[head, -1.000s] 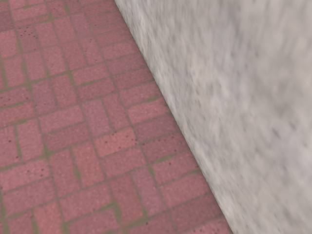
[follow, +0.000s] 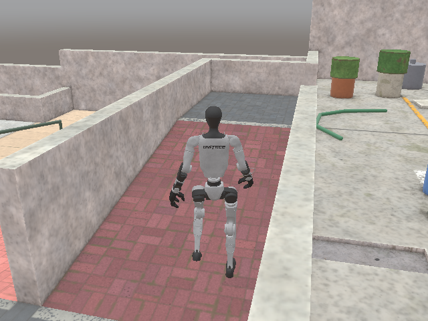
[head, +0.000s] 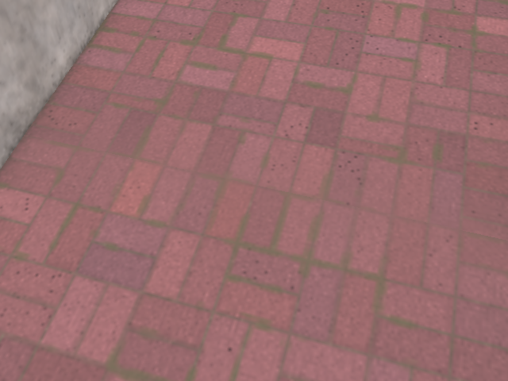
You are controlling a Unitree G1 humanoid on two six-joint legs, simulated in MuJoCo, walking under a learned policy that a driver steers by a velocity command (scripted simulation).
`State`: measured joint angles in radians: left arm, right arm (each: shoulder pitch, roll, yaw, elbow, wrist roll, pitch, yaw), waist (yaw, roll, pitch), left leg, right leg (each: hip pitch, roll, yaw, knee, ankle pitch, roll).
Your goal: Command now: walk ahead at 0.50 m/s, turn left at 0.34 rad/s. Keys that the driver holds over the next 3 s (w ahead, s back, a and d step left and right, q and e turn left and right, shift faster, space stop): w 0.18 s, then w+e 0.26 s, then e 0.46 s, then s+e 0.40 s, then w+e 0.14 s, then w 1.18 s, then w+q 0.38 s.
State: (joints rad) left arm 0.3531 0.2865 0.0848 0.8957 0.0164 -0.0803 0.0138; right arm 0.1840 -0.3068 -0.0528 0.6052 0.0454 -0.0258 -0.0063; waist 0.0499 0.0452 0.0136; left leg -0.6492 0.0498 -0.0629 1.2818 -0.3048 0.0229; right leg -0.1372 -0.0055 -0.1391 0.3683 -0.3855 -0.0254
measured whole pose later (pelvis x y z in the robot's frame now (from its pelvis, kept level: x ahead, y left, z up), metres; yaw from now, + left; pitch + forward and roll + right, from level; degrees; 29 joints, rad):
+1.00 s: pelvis +0.45 +0.05 +0.07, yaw -21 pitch +3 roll +1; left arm 0.21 0.30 0.06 0.61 0.00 0.03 0.03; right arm 0.03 -0.27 -0.02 0.60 -0.01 0.00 -0.06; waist 0.04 0.01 0.04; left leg -0.68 0.02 -0.12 1.11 -0.37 -0.12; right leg -0.42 0.12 0.10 0.47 -0.26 -0.09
